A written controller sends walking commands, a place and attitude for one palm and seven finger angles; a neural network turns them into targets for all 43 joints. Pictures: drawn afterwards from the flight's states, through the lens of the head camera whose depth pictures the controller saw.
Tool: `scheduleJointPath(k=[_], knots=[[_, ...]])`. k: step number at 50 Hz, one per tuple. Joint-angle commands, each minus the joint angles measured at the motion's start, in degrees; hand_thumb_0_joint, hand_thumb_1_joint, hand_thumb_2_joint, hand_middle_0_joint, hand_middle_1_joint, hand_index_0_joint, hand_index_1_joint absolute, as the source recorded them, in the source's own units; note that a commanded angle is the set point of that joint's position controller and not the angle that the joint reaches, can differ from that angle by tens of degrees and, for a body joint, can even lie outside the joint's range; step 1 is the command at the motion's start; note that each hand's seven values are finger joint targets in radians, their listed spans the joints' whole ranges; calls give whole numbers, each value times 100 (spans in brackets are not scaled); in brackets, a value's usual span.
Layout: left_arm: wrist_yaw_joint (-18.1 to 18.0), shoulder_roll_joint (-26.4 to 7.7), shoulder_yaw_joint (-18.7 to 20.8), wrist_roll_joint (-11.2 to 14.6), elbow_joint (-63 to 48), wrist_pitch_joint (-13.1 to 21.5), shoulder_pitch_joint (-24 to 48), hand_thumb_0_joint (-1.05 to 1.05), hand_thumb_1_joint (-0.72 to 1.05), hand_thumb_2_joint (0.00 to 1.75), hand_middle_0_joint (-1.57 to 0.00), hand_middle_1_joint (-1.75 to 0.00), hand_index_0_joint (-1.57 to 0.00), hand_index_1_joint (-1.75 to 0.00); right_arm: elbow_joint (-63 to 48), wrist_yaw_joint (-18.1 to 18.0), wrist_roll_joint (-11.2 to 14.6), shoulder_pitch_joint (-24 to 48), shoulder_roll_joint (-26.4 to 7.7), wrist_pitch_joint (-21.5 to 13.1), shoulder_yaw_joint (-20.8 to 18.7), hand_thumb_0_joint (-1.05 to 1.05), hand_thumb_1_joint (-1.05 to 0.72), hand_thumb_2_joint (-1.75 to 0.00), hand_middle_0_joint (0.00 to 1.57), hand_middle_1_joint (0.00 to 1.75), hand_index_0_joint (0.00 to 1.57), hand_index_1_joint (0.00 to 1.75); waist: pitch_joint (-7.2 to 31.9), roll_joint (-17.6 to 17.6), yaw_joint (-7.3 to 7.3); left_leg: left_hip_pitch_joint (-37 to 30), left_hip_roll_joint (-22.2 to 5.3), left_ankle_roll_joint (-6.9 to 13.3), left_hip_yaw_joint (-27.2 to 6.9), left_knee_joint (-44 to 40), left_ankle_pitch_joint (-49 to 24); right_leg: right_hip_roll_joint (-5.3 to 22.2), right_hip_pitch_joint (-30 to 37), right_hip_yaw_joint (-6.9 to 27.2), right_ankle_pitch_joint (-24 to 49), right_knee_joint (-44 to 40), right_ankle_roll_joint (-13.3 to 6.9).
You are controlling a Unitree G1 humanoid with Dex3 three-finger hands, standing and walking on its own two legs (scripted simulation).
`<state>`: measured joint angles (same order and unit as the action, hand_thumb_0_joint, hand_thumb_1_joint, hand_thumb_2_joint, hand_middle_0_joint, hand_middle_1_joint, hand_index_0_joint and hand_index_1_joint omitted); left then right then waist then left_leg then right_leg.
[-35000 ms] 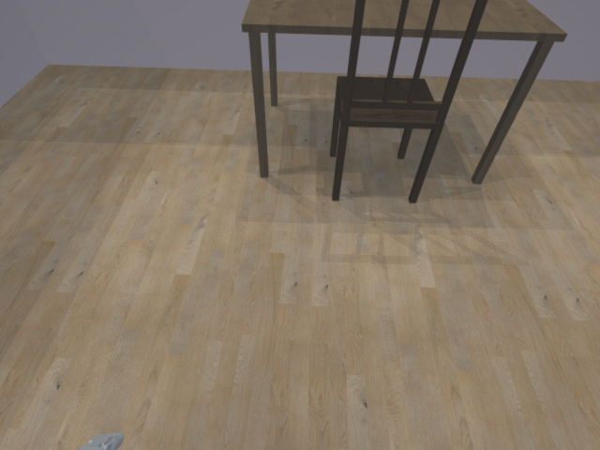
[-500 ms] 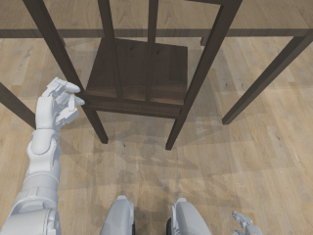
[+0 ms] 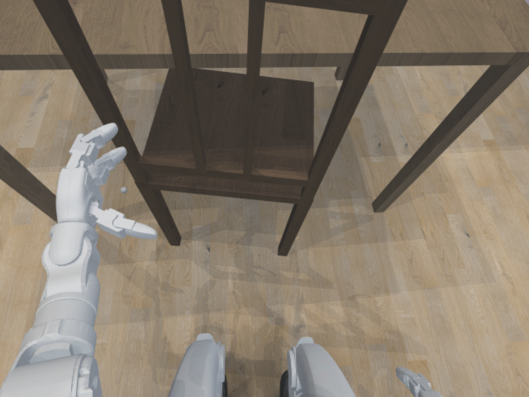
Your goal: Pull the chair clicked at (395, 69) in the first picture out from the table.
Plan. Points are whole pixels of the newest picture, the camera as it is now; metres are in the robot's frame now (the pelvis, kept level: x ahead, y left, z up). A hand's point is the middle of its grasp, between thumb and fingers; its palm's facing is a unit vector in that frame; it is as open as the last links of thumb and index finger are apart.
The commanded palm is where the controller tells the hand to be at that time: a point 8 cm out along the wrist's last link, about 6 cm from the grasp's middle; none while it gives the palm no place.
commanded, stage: open the thumb and straighten the fingers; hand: left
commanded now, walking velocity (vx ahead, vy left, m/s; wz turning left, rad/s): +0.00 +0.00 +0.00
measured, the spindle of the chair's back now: (190, 103) +0.55 +0.12 +0.05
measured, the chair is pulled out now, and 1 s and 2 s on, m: -0.05 -0.05 -0.05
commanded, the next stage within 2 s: draw the fingers out of the gap in 0.14 s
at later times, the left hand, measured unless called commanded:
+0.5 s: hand (124, 209) +0.38 +0.20 +0.01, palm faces +0.08 -0.99 -0.06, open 17.5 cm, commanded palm +0.34 +0.25 +0.02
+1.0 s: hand (114, 269) +0.29 +0.20 +0.02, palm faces +0.08 -1.00 -0.05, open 17.5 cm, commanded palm +0.26 +0.25 +0.02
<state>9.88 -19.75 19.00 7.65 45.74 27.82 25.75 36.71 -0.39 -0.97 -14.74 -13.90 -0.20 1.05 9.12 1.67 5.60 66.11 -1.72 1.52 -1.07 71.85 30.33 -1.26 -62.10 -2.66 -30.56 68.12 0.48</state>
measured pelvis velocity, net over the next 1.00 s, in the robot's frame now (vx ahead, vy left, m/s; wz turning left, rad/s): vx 0.00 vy -0.01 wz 0.02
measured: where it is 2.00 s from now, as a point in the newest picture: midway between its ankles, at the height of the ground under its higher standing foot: outside the picture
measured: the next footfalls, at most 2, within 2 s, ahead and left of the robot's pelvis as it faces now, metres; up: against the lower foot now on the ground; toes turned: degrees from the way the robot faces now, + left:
none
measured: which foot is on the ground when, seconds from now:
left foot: down 0.00-1.00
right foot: down 0.00-1.00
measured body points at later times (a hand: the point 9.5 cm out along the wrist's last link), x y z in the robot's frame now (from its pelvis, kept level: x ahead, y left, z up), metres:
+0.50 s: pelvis +0.00 +0.00 +0.01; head +0.12 +0.02 +0.44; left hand +0.37 +0.26 +0.02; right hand +0.11 -0.26 -0.11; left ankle +0.03 +0.10 -0.63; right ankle +0.01 -0.13 -0.63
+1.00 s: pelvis +0.00 -0.01 +0.00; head +0.10 +0.02 +0.44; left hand +0.28 +0.25 +0.02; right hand +0.18 -0.24 -0.09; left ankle +0.03 +0.10 -0.63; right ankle +0.01 -0.13 -0.63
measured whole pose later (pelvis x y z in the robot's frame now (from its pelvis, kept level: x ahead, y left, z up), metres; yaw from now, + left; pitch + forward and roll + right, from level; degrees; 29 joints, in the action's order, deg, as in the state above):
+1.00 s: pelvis +0.00 -0.01 +0.00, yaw +1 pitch +21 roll -4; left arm 10.6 -13.7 11.7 12.0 18.2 27.9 -2.9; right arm 32.3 -0.8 -0.3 -10.0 -13.0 -4.8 0.7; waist 9.9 1.5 1.9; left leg 63.0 -1.2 1.0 -2.0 71.9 30.4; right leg -0.9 -58.8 -3.5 -31.3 68.6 -0.1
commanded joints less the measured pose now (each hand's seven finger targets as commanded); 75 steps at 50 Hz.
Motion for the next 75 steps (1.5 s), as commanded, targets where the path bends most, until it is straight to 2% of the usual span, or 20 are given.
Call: scheduleJointPath(k=[1, 2, 6, 9, 12, 15, 18, 22, 26, 30, 35, 39, 41, 45, 49, 55, 57, 63, 71, 75], knots=[[-39, -1353, 419, 96, -1166, 510, 1855, 0, -55, 20, 0, 0, 0, 0, -463, -70, -1, -532, -965, -202, -347, 0, -90, -90, 20, 30, 20, 30, 2503, 498, 7, -2278, 39, -93, -198, -822, -2096, -124, 796, -37, 1506, -733, -191], [-18, -1299, 388, 101, -1222, 521, 1687, 0, -55, 20, 0, 0, 0, 0, -498, -57, -10, -506, -953, -202, -352, 0, -90, -90, 20, 30, 20, 30, 2680, 609, -57, -2369, 55, -103, -178, -820, -2215, -122, 892, -21, 1595, -722, -201], [89, -1048, 110, 96, -1245, 470, 1557, 0, -55, 20, 0, 0, 0, 0, -503, -14, 10, -497, -940, -189, -356, 0, -90, -90, 20, 30, 20, 30, 2689, 681, 2, -2532, 27, -120, -191, -818, -2385, -133, 797, -62, 1665, -730, -201], [109, -1241, 311, 148, -1030, 345, 1399, 0, -55, 20, 0, 0, 0, 0, -510, -31, 41, -476, -965, -140, -362, 0, -90, -90, 20, 30, 20, 30, 2498, 273, 4, -2108, 47, -67, -145, -819, -2053, -137, 1011, -5, 1603, -796, -168], [79, -1418, 404, 158, -1245, 367, 1936, 0, -55, 20, 0, 0, 0, 0, -516, -59, 46, -470, -962, -147, -330, 0, -90, -90, 20, 30, 20, 30, 2441, 553, 9, -2100, 63, -57, -141, -853, -1910, -121, 972, 20, 1497, -813, -176], [56, -1093, 200, 220, -1686, 437, 1306, 0, -55, 20, 0, 0, 0, 0, -652, -35, 53, -434, -920, -199, -354, 0, -90, -90, 20, 30, 20, 30, 2822, 638, -91, -2622, 42, -94, -158, -926, -2380, -151, 1091, -35, 1732, -818, -206], [35, -845, 35, 219, -1673, 419, 734, 0, -55, 20, 0, 0, 0, 0, -642, 8, 67, -357, -879, -194, -363, 0, -90, -90, 20, 30, 20, 30, 2582, 491, -103, -2480, 43, -90, -125, -947, -2328, -148, 1108, -35, 1750, -861, -183], [8, -782, 82, 272, -1636, 312, 151, 0, -55, 20, 0, 0, 0, 0, -710, 31, 103, -265, -895, -185, -372, 0, -90, -90, 20, 30, 20, 30, 2172, 207, -132, -2041, 78, -67, -79, -1032, -1883, -136, 1220, -21, 1556, -940, -159], [-41, -951, 294, 353, -2262, 436, -127, 0, -55, 20, 0, 0, 0, 0, -843, 6, 109, -142, -848, -248, -377, 0, -90, -90, 20, 30, 20, 30, 2292, 282, -251, -2018, 109, -49, -21, -1044, -1865, -123, 1478, 53, 1624, -952, -161], [-42, -732, 29, 377, -3014, 675, -389, 0, -55, 20, 0, 0, 0, 0, -882, -11, 79, -58, -792, -402, -376, 0, -90, -90, 20, 30, 20, 30, 2436, 550, -211, -2378, 79, -65, -80, -994, -2217, -143, 1363, 16, 1789, -848, -188], [153, -316, -340, 460, -2873, 542, -1142, 0, -55, 20, 0, 0, 0, 0, -866, -20, 106, 43, -822, -523, -384, 0, -90, -90, 20, 30, 20, 30, 1948, 328, -132, -2188, 70, -68, -151, -1016, -1922, -135, 1093, -63, 1493, -886, -184], [251, -362, -262, 538, -3038, 354, -1354, 0, -55, 20, 0, 0, 0, 0, -970, -69, 134, 199, -859, -573, -396, 0, -90, -90, 20, 30, 20, 30, 1909, 203, -235, -2005, 103, -58, -169, -1057, -1481, -106, 1095, -53, 1142, -928, -180], [220, -348, -301, 555, -3396, 360, -1359, 0, -55, 20, 0, 0, 0, 0, -1032, -92, 137, 267, -824, -620, -379, 0, -90, -90, 20, 30, 20, 30, 1972, 404, -269, -2168, 103, -64, -181, -1077, -1568, -96, 1058, -71, 1162, -896, -193], [91, -430, -240, 557, -3884, 441, -1741, 0, -55, 20, 0, 0, 0, 0, -1105, -126, 105, 317, -789, -716, -369, 0, -90, -90, 20, 30, 20, 30, 2116, 335, -345, -2197, 106, -60, -202, -1002, -1702, -107, 1106, -72, 1211, -821, -202], [35, -260, -330, 537, -4072, 420, -2593, 0, -55, 20, 0, 0, 0, 0, -1179, -76, 95, 390, -740, -747, -363, 0, -90, -90, 20, 30, 20, 30, 2059, 282, -439, -2102, 123, -79, -178, -974, -1745, -101, 1163, -106, 1277, -768, -200], [129, -143, -493, 578, -4307, 217, -3070, 0, -55, 20, 0, 0, 0, 0, -1333, -95, 143, 433, -780, -752, -368, 0, -90, -90, 20, 30, 20, 30, 1749, 100, -359, -1755, 144, -40, -211, -948, -1285, -116, 1080, -108, 947, -822, -193], [190, -42, -560, 742, -4640, 285, -2734, 0, -55, 20, 0, 0, 0, 0, -1302, -136, 143, 464, -750, -815, -346, 0, -90, -90, 20, 30, 20, 30, 1795, 246, -260, -1803, 165, -36, -216, -863, -1332, -90, 1035, -103, 1001, -818, -190], [174, -159, -548, 644, -4695, 487, -2301, 0, -54, 23, -2, -2, -2, -2, -1105, -245, 88, 461, -757, -996, -324, 0, -90, -90, 20, 30, 20, 30, 1835, 343, -225, -1756, 154, -35, -250, -684, -1220, -85, 697, -79, 787, -683, -200], [249, -215, -465, 682, -4510, -187, -2805, 0, -52, 26, -4, -5, -4, -5, -1298, -182, 154, 423, -796, -905, -331, 0, -90, -90, 20, 30, 20, 30, 2178, 339, -437, -1854, 154, -47, -193, -843, -1564, -59, 1217, -78, 1174, -739, -205], [-27, -291, -260, 699, -4604, -124, -2774, 0, -51, 28, -5, -6, -5, -6, -1285, -174, 137, 350, -755, -887, -327, 0, -90, -90, 20, 30, 20, 30, 2048, 116, -404, -1777, 131, -51, -215, -824, -1618, -97, 1198, -92, 1231, -733, -182]])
